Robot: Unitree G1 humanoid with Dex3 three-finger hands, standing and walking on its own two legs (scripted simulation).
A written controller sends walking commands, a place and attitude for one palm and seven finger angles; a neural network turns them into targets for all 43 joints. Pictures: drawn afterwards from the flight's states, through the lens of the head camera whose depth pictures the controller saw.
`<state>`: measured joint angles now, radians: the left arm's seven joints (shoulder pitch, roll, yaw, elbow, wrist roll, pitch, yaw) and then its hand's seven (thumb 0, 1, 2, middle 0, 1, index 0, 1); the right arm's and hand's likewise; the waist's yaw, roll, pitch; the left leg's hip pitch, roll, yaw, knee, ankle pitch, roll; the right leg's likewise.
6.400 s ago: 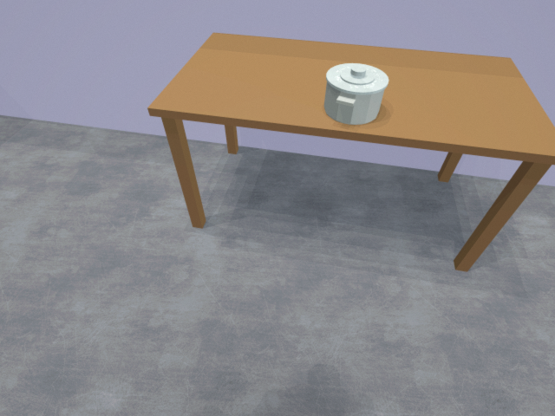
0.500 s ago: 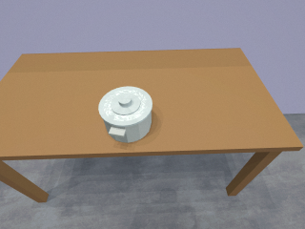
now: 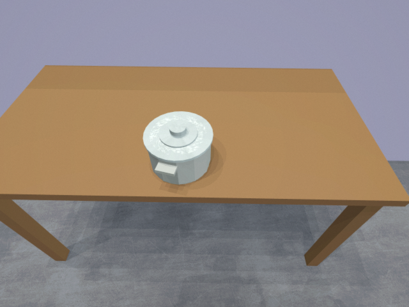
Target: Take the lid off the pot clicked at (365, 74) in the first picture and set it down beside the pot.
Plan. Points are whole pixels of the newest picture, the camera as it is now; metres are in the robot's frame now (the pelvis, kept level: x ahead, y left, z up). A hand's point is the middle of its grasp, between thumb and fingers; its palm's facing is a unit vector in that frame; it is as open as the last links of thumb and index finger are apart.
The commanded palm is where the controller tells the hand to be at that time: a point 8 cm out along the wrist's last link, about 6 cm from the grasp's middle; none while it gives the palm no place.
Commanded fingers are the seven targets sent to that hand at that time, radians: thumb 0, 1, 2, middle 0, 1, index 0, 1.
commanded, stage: look again from close up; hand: left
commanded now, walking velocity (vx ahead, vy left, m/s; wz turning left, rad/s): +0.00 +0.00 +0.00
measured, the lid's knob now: (177, 128) +0.54 +0.11 +0.02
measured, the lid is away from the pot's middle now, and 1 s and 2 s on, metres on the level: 0.00 0.00 0.00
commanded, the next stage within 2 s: shuffle to correct the standing spot in 1.90 s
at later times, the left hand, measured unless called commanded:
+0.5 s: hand out of the picture +0.00 +0.20 -0.17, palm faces +0.01 -0.98 -0.19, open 7.4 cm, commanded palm none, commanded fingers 0.00 0.90 0.90 -0.20 -0.30 -0.20 -0.30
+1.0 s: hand out of the picture +0.00 +0.19 -0.17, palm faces +0.01 -0.98 -0.18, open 7.4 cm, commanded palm none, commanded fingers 0.00 0.90 0.90 -0.20 -0.30 -0.20 -0.30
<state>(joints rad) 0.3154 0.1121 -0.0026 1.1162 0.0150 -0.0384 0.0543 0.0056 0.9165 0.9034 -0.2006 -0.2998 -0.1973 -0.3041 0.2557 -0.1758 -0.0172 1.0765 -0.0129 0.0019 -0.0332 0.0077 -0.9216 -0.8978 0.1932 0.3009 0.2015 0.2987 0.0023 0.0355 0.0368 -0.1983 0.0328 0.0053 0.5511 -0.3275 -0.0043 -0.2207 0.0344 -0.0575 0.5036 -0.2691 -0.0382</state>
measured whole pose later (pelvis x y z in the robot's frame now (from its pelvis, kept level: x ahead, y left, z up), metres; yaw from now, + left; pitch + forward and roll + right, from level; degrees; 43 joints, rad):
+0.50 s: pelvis +0.00 +0.03 +0.00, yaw -1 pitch -1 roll +0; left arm 0.30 0.16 -0.01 1.06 0.01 0.00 0.04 0.00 0.91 0.90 -0.20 -0.30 -0.19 -0.30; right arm 0.32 -0.13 0.02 1.10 -0.01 -0.02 -0.02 0.00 -0.91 -0.90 0.20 0.30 0.20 0.30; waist 0.00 -0.01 0.02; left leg -0.17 -0.03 0.04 0.49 -0.30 0.04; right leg -0.23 -0.03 -0.02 0.51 -0.26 0.01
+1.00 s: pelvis +0.00 +0.03 +0.00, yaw -1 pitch -1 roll +0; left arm 0.30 0.15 -0.01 1.08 0.01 -0.01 0.04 0.00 0.91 0.90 -0.20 -0.30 -0.20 -0.30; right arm 0.27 -0.14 0.01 1.12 -0.01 -0.02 -0.03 0.00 -0.92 -0.90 0.19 0.30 0.20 0.30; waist 0.01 -0.02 0.04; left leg -0.13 -0.03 0.05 0.45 -0.30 0.04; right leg -0.20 -0.02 -0.01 0.48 -0.26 0.01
